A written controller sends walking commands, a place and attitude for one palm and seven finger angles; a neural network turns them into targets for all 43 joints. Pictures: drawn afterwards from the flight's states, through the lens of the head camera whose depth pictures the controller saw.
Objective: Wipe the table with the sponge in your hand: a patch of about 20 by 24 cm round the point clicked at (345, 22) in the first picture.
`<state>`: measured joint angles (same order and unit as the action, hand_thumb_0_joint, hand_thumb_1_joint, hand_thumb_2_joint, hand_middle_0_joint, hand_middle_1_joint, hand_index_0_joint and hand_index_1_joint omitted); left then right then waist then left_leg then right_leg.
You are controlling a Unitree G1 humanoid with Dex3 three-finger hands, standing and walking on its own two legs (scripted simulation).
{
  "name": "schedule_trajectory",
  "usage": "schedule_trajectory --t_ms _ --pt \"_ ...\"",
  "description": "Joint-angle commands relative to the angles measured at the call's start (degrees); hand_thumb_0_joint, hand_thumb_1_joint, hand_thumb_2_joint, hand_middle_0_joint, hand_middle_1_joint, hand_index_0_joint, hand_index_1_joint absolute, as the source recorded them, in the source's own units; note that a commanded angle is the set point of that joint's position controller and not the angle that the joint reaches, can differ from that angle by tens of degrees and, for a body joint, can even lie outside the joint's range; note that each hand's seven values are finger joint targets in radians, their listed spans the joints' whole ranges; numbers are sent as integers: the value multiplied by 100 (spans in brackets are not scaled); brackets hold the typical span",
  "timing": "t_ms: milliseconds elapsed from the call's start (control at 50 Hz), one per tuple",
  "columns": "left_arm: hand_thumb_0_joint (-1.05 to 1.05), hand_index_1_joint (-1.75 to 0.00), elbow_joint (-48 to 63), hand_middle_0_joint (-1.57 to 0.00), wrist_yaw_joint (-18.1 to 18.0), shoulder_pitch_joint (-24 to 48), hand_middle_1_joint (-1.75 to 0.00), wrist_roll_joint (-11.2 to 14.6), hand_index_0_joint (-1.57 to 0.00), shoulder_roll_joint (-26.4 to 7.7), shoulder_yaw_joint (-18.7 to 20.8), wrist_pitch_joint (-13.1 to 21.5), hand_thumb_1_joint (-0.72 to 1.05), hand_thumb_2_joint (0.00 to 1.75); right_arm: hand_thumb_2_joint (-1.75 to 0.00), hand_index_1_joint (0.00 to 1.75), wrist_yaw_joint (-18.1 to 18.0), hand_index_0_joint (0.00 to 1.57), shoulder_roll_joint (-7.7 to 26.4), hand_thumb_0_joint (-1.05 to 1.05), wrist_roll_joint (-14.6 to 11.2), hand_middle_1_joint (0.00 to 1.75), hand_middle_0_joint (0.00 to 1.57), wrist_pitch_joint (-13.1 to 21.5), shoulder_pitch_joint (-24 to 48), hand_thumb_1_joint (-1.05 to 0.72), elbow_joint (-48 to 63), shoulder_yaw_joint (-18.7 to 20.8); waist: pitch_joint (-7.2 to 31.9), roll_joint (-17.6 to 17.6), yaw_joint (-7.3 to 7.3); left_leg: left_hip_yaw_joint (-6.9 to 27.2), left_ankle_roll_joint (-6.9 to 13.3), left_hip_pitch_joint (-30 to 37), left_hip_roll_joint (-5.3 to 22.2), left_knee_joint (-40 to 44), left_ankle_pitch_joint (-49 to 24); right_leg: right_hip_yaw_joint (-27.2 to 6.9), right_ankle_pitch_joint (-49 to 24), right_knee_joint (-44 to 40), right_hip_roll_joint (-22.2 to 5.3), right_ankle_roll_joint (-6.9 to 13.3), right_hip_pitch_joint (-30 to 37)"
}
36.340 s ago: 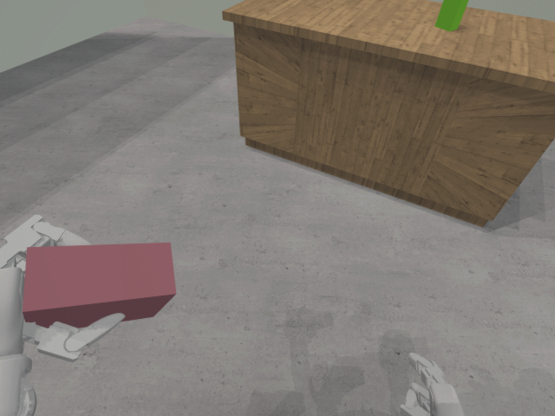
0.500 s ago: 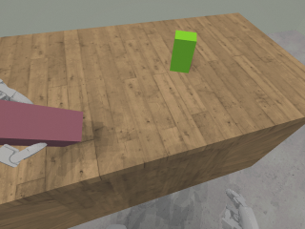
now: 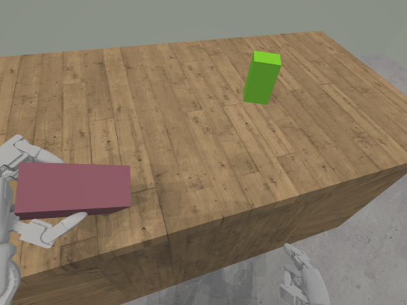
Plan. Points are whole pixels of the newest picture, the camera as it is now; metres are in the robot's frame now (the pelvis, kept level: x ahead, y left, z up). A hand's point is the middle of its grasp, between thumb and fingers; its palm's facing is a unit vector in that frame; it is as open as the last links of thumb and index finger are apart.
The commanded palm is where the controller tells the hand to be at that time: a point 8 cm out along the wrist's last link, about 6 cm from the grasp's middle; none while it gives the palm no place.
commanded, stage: come to a stop and stand still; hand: left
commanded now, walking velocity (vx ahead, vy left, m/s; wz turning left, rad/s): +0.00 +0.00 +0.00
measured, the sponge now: (91, 192) +0.24 +0.21 +0.13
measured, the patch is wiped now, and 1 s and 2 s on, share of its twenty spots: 0.00 0.00 0.00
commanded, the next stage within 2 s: look again from close up in 0.28 s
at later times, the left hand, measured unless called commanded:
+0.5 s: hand (57, 189) +0.23 +0.24 +0.16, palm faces +0.36 -0.85 -0.40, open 10.1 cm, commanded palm +0.17 +0.28 +0.18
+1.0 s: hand (45, 160) +0.26 +0.27 +0.18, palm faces +0.43 -0.79 -0.43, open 10.1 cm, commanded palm +0.18 +0.26 +0.18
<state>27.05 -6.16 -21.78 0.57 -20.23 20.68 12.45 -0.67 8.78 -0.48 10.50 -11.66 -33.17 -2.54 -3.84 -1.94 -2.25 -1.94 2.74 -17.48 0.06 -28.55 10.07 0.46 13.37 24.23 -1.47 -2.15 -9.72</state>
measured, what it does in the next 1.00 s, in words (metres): stands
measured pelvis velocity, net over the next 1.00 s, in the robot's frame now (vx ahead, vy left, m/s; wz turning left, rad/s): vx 0.01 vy -0.01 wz -0.03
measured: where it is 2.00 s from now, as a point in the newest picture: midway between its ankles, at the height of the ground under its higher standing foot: outside the picture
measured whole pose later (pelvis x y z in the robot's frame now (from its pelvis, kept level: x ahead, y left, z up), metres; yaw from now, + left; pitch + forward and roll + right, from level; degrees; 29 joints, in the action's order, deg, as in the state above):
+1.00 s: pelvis +0.01 -0.01 +0.00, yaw -2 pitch +0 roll -1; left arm 18.5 -4.5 -13.1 1.4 -26.9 25.4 14.0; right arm -0.7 11.2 -0.3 9.2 -10.5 -34.2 -0.4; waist -4.5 -1.8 -3.4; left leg -3.0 1.7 -17.4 1.1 -27.3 10.1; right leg -0.8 13.4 24.0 -0.6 -1.8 -10.8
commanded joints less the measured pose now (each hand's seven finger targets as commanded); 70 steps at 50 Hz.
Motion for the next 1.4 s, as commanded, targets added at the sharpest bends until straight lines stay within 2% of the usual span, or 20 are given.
schedule_trajectory --t_ms 0,40,60,220,440,560,640,820,840,860,880,900,940,960,1020,1060,1140,1180,1320,1380 --pt "0 -160 1377 -120 -71 513 -160 50 -120 -956 514 401 10 130 -90 30 -98 20 952 0 -3 30 20 275 443 -90 859 408 813 831 135 847 -87 274 634 1192 1107 -15 -71 -254 73 244 158" --pt "0 -160 1412 -120 -117 493 -160 52 -120 -1183 753 392 10 130 -90 30 -128 20 912 0 -13 30 20 254 549 -90 836 363 826 917 119 777 -126 369 597 1152 992 -4 -106 -307 64 246 130" --pt "0 -160 1289 -120 -77 460 -160 75 -120 -940 549 407 10 130 -90 30 -128 20 915 0 24 30 20 236 471 -90 823 357 848 881 141 807 -118 340 581 1181 1000 21 -146 -310 95 252 168" --pt "0 -160 1493 -120 -69 278 -160 100 -120 -925 484 410 10 130 -90 30 -124 20 934 0 -11 30 20 218 436 -90 901 408 1076 804 142 686 -163 761 560 945 80 -20 -615 -332 -14 268 216" --pt "0 -160 1438 -120 -137 77 -160 111 -120 -1134 681 364 10 130 -90 30 -188 20 963 0 -56 30 20 82 580 -90 922 428 981 750 135 537 -166 672 447 790 19 -96 -766 -464 -105 284 185" --pt "0 -160 1150 -120 -95 -44 -160 166 -120 -928 521 350 10 130 -90 30 -195 20 989 0 -26 30 20 25 495 -90 883 437 915 518 146 532 -139 619 431 783 70 -97 -733 -544 -98 277 130" --pt "0 -160 1240 -120 -132 -41 -160 149 -120 -1138 717 310 10 130 -90 30 -209 20 997 0 -63 30 20 20 570 -90 904 461 926 391 134 455 -160 720 423 681 57 -200 -798 -585 -135 290 46" --pt "0 -160 1240 -120 -114 44 -160 182 -120 -1011 562 274 10 130 -90 30 -223 20 986 0 -55 30 20 -38 546 -90 931 481 921 457 152 474 -125 763 398 602 -125 -300 -913 -586 -198 316 42" --pt "0 -160 1354 -120 -142 101 -160 155 -120 -1167 681 274 10 130 -90 30 -220 20 1012 0 -57 30 20 -36 646 -90 915 464 895 473 140 423 -152 772 391 609 33 -302 -796 -605 -181 313 -51" --pt "0 -160 2305 -120 -80 5589 -160 -564 -120 -5452 3805 804 10 130 -90 30 -192 20 1058 0 308 30 20 109 117 -90 738 514 137 -546 -112 223 -128 -52 472 -220 -317 -741 -1325 -1133 -511 327 -849" --pt "0 -160 -863 -120 126 2351 -160 -67 -120 -1915 1444 559 10 130 -90 30 -198 20 446 0 110 30 20 82 367 -90 347 282 1052 -644 140 268 -143 806 4 92 -619 -765 -1349 -528 -559 618 -612" --pt "0 -160 -881 -120 205 1031 -160 70 -120 -1229 934 527 10 130 -90 30 -177 20 1013 0 36 30 20 200 184 -90 760 624 1184 203 -106 103 -217 1217 155 124 -888 -1021 -1630 -526 -383 525 -409" --pt "0 -160 368 -120 210 362 -160 304 -120 -664 249 591 10 130 -90 30 -17 20 973 0 -76 30 20 273 487 -90 806 574 1498 1217 -43 227 -85 1371 347 478 -1126 -498 -990 -62 -186 372 -27" --pt "0 -160 828 -120 186 302 -160 241 -120 -845 290 599 10 130 -90 30 55 20 1064 0 -43 30 20 284 435 -90 859 607 1453 1159 -64 334 -53 1148 461 546 -1064 -382 -834 34 -142 325 47" --pt "0 -160 1125 -120 94 -101 -160 237 -120 -1082 477 582 10 130 -90 30 89 20 1001 0 -36 30 20 305 490 -90 909 551 1103 237 -63 414 -78 481 431 694 58 -326 -432 -153 -113 255 133" --pt "0 -160 1216 -120 15 -62 -160 246 -120 -1217 705 586 10 130 -90 30 23 20 1016 0 -46 30 20 277 552 -90 924 529 947 107 2 476 -92 305 411 785 462 -195 -189 -218 -104 250 67" --pt "0 -160 1282 -120 -73 322 -160 265 -120 -1661 1224 680 10 130 -90 30 -146 20 1002 0 -48 30 20 267 654 -90 891 487 867 538 48 551 -85 454 432 839 446 -231 -240 -225 -96 262 -54" --pt "0 -160 1303 -120 -39 468 -160 268 -120 -1403 978 713 10 130 -90 30 -179 20 960 0 -45 30 20 274 492 -90 888 498 961 816 76 581 -58 500 470 820 198 -173 -480 -141 -134 279 134" --pt "0 -160 1444 -120 -52 326 -160 180 -120 -989 494 604 10 130 -90 30 -105 20 1016 0 -24 30 20 331 462 -90 789 506 1257 761 67 519 -121 1010 510 567 -1027 -112 -1098 -171 -127 251 242" --pt "0 -160 1410 -120 -60 264 -160 171 -120 -961 476 522 10 130 -90 30 -92 20 1007 0 -22 30 20 265 510 -90 814 491 1167 685 97 508 -163 914 516 632 -892 -84 -1067 -211 -102 242 228"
